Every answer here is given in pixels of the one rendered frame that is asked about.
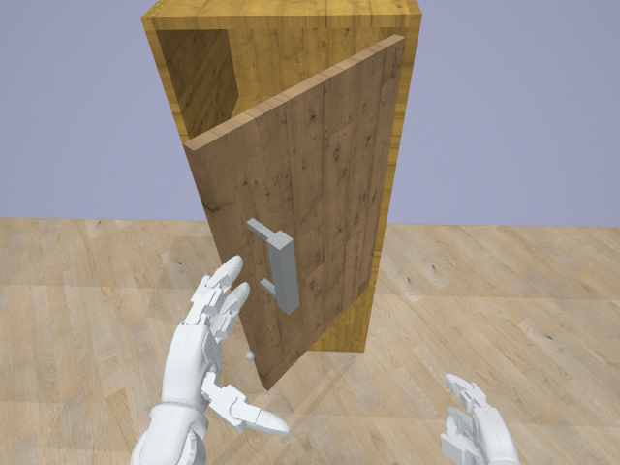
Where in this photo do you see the right robot hand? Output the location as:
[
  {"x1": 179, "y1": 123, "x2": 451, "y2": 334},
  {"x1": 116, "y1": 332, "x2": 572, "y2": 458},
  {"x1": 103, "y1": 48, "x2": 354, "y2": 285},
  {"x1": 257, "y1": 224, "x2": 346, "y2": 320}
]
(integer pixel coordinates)
[{"x1": 441, "y1": 374, "x2": 520, "y2": 465}]

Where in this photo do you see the left robot hand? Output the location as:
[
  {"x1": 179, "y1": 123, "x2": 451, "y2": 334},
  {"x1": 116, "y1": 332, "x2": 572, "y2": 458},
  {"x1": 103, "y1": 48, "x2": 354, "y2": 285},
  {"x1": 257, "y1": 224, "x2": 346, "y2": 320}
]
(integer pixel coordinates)
[{"x1": 161, "y1": 256, "x2": 291, "y2": 436}]

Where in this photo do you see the robot left forearm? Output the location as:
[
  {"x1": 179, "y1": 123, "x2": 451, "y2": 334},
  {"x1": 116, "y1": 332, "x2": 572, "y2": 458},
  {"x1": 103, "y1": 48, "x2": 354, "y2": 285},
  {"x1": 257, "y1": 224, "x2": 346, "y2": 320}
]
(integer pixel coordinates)
[{"x1": 130, "y1": 402, "x2": 209, "y2": 465}]

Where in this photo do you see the cupboard door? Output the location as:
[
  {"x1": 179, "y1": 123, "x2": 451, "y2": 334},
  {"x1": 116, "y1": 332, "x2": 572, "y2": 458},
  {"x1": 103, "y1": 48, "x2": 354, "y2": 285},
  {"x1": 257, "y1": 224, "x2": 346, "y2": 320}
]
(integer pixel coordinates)
[{"x1": 182, "y1": 34, "x2": 406, "y2": 391}]

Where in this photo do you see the handle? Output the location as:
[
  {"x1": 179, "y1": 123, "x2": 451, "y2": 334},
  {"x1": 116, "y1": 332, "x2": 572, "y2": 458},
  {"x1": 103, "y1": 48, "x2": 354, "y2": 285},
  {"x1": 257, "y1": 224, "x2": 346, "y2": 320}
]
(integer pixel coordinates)
[{"x1": 246, "y1": 218, "x2": 299, "y2": 315}]

